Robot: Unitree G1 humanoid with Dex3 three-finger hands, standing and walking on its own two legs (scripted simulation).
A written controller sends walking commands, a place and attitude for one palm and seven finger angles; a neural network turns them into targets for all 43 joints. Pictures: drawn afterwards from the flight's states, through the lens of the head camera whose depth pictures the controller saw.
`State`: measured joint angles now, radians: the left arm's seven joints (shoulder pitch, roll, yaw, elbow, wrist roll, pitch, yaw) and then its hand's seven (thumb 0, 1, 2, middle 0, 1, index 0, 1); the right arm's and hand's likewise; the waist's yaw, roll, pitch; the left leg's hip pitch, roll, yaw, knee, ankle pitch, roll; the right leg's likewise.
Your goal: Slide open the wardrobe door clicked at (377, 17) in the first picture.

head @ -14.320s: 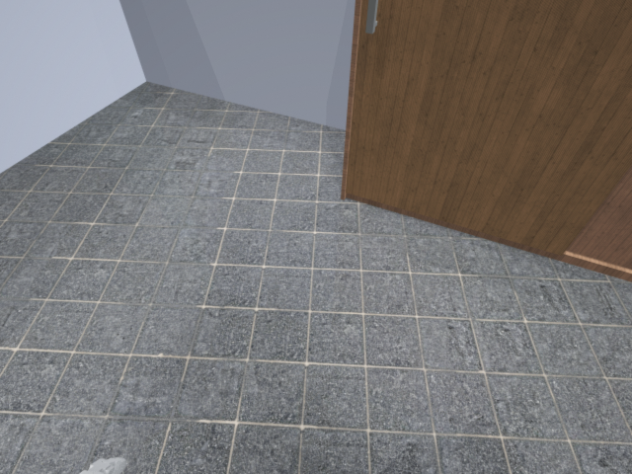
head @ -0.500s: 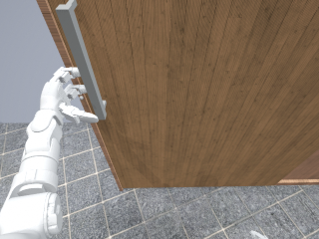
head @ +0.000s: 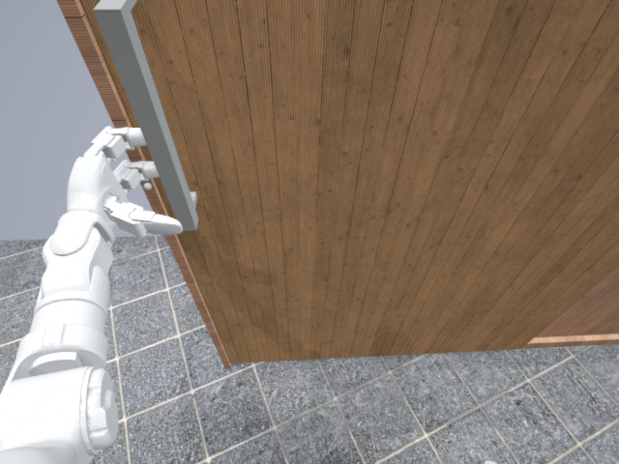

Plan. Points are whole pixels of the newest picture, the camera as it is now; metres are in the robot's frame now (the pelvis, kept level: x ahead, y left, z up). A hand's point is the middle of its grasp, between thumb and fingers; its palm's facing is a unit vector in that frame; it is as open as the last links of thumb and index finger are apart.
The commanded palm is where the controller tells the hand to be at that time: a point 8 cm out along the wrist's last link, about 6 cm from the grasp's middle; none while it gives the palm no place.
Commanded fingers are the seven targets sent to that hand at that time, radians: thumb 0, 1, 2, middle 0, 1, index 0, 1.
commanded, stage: slide the fingers in behind the handle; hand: left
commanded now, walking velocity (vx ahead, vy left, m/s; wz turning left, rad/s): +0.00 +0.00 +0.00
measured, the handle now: (164, 132) +0.47 +0.19 +0.19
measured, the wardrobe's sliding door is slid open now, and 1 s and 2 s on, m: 0.00 0.00 0.00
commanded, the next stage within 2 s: grip the handle and tug to test in 1.50 s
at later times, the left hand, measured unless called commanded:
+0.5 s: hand (162, 188) +0.42 +0.19 +0.14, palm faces +0.05 -1.00 +0.02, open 14.0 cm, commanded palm +0.39 +0.24 +0.14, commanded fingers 0.00 -0.50 0.30 -0.30 -1.20 -0.30 -1.20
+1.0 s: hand (180, 189) +0.42 +0.17 +0.14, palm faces +0.04 -1.00 +0.01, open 14.0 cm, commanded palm +0.39 +0.22 +0.14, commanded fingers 0.00 -0.50 0.30 -0.30 -1.20 -0.30 -1.20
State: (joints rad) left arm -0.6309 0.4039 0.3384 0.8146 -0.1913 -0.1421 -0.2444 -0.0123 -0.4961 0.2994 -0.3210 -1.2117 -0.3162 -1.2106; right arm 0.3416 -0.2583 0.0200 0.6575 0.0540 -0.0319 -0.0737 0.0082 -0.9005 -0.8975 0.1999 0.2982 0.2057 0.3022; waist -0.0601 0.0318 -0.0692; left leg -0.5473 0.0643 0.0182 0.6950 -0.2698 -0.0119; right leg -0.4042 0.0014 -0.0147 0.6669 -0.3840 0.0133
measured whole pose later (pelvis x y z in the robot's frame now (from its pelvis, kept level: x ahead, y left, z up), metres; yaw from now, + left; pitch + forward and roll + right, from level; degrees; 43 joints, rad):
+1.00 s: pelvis +0.01 -0.01 +0.00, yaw +1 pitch +5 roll -1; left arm -0.54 0.29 0.24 0.63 -0.19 -0.08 -0.15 -0.01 -0.50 0.30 -0.30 -1.20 -0.30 -1.20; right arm 0.30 -0.25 0.01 0.66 0.05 -0.04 -0.06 0.01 -0.90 -0.90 0.20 0.30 0.20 0.30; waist -0.04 0.04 -0.07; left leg -0.48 0.06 0.01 0.66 -0.27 -0.02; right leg -0.34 0.00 -0.02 0.64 -0.39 0.01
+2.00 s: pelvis +0.01 +0.00 +0.00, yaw +0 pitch +5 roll -1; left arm -0.55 0.26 0.22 0.65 -0.17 -0.09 -0.09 -0.01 0.05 0.53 -0.35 -1.28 -0.34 -1.28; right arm 0.30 -0.24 0.01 0.67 0.05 -0.03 -0.05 0.01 -0.90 -0.90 0.20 0.30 0.20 0.30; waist -0.04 0.04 -0.07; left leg -0.47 0.06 0.02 0.66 -0.27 -0.02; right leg -0.33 0.00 -0.01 0.63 -0.39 0.01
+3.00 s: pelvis +0.04 -0.01 +0.01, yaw -2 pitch +5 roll +0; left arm -0.30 0.25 0.24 0.32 -0.20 0.03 -0.07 0.01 0.76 0.77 -0.30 -1.40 -0.29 -1.40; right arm 0.28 -0.24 0.00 0.61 0.05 -0.02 -0.04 0.01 -0.90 -0.90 0.20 0.30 0.20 0.30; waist -0.04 0.04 -0.09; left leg -0.38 0.06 0.06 0.59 -0.30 -0.02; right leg -0.26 0.00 0.02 0.57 -0.39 0.01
